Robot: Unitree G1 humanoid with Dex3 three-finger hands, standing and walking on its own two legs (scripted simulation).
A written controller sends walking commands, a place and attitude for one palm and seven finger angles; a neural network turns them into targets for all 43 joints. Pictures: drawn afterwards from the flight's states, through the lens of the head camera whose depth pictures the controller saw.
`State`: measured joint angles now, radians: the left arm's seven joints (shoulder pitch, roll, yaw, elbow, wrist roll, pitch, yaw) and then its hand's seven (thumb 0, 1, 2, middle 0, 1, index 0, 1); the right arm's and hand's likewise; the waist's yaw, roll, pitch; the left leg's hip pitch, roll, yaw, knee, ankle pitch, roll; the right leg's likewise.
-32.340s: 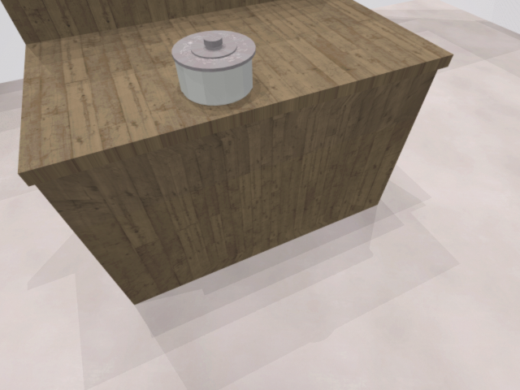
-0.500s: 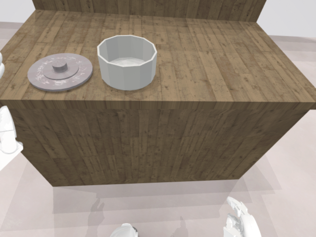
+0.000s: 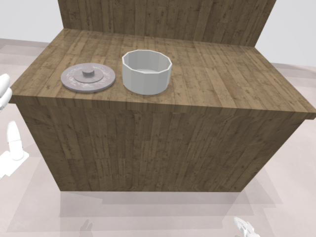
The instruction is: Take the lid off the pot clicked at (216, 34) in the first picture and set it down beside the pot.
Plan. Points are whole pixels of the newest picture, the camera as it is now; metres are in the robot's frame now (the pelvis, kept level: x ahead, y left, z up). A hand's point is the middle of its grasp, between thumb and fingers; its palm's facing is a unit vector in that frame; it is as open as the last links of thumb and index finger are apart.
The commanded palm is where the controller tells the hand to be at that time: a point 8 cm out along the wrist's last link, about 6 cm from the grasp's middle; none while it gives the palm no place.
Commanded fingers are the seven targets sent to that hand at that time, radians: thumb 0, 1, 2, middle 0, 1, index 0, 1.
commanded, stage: stop stepping back and stand still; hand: left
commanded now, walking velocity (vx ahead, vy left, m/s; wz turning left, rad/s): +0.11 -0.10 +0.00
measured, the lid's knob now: (88, 71) +0.69 +0.32 +0.06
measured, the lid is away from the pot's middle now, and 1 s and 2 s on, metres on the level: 0.23 0.23 0.23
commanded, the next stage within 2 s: let the arm hang, fingers relaxed in 0.36 s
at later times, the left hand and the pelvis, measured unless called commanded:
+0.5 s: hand (72, 228) +0.17 +0.23 -0.10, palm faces +0.09 -0.94 -0.32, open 7.4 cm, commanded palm none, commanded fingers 0.00 0.90 0.90 -0.20 -0.30 -0.20 -0.30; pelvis -0.01 +0.01 +0.00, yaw +1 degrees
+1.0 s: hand out of the picture +0.00 +0.14 -0.17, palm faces +0.11 -0.98 -0.18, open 7.3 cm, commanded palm none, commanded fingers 0.00 0.90 0.90 -0.20 -0.30 -0.20 -0.30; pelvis +0.01 -0.02 +0.01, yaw +4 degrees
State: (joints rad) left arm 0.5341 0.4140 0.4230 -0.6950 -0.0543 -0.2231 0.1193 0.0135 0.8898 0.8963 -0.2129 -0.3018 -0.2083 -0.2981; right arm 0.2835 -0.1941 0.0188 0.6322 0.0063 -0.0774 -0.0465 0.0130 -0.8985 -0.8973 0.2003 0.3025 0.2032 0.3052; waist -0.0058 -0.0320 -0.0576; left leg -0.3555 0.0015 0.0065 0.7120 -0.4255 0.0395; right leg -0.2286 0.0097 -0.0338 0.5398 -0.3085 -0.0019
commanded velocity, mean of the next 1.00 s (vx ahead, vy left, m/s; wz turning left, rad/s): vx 0.00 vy -0.03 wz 0.00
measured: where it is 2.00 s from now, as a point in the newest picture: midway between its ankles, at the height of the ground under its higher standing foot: outside the picture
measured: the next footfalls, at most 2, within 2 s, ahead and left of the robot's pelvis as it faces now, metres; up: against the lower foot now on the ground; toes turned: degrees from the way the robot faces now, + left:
right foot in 0.34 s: +0.01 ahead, -0.11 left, +0.00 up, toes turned +5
